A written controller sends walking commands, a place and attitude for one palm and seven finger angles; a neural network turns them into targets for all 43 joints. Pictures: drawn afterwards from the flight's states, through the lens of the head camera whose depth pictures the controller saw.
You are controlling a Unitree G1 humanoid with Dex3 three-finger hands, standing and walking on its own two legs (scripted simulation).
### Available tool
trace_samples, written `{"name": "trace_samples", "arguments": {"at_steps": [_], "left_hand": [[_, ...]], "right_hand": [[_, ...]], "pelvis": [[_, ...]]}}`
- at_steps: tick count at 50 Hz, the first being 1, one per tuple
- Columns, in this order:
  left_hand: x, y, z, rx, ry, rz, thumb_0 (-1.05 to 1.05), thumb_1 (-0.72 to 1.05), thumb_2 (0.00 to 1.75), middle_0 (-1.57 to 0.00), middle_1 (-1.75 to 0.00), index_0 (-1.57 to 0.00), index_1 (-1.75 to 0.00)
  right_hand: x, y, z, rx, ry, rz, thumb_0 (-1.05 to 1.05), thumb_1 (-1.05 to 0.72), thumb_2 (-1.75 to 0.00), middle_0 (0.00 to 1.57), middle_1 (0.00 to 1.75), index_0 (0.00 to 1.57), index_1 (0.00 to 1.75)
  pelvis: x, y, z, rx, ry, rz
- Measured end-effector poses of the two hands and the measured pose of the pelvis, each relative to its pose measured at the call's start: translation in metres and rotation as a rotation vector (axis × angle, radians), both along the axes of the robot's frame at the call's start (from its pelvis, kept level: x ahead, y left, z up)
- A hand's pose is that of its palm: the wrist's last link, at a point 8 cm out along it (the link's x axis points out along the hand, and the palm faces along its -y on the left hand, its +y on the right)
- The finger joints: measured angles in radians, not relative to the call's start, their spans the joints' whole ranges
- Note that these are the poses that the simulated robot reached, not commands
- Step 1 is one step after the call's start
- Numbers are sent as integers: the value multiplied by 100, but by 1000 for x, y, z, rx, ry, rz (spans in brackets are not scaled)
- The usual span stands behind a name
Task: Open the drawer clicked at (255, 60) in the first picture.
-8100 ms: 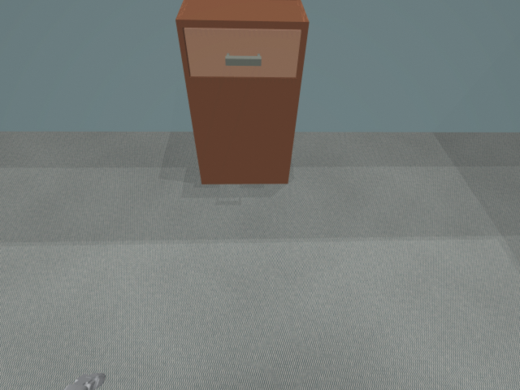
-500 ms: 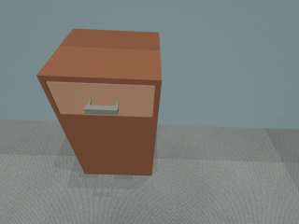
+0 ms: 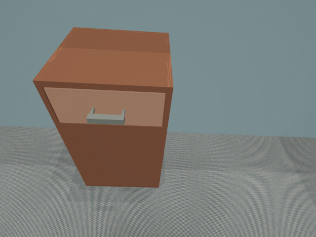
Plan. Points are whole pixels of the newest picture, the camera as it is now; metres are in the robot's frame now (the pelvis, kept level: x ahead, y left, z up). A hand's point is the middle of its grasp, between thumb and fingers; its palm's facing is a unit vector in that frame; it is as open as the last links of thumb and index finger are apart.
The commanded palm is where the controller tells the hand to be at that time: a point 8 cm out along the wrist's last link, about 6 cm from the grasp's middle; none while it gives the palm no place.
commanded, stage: come to a stop and stand still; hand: left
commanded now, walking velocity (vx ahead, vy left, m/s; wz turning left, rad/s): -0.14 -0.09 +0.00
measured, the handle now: (107, 115) +0.53 +0.22 -0.05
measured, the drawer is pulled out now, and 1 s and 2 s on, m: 0.00 0.00 0.00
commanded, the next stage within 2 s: look again from close up in 1.08 s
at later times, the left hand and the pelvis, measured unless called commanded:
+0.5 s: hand out of the picture +0.06 +0.18 -0.17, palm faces +0.02 -0.97 -0.23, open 7.3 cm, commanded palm none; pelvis +0.00 +0.00 +0.00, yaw -1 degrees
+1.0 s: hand out of the picture -0.06 +0.20 -0.16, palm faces +0.02 -0.98 -0.21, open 7.4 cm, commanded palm none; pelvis -0.03 +0.02 +0.01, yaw +0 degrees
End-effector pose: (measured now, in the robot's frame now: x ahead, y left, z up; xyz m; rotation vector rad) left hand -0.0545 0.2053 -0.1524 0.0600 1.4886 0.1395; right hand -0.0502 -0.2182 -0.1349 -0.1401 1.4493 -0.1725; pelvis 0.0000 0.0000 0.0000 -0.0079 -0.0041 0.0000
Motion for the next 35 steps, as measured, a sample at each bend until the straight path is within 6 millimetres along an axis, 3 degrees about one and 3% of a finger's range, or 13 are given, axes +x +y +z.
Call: {"name": "trace_samples", "arguments": {"at_steps": [8,12,16,21,27,35], "left_hand": [[80,7,7,63,-109,-52,2,93,90,-20,-30,-20,-30],[102,13,15,94,-138,-53,3,94,90,-20,-30,-20,-30],[115,17,19,109,-177,-52,2,93,90,-20,-30,-20,-30],[117,20,15,108,-212,-48,1,92,90,-20,-30,-20,-30],[97,24,8,100,-235,-91,1,92,90,-20,-30,-20,-30],[64,45,15,93,-222,-96,1,91,90,-21,-30,-20,-30]], "right_hand": [[12,17,-8,54,48,-44,1,-91,-90,20,30,20,30],[33,21,-12,70,37,-55,1,-91,-90,20,30,20,30],[57,19,-11,64,-16,-39,1,-91,-90,20,30,20,30],[65,2,-13,15,-54,-17,2,-93,-90,20,30,21,30],[74,-11,-4,-30,-175,-16,2,-92,-90,20,30,20,30],[62,7,2,-11,-248,38,1,-91,-90,20,30,20,30]], "pelvis": [[28,-6,-1,17,-2,-14],[36,-7,2,10,5,-1],[31,-6,5,15,4,-3],[19,-3,0,17,1,-9],[-7,4,-4,-5,-21,-11],[-27,21,0,2,-45,-21]]}}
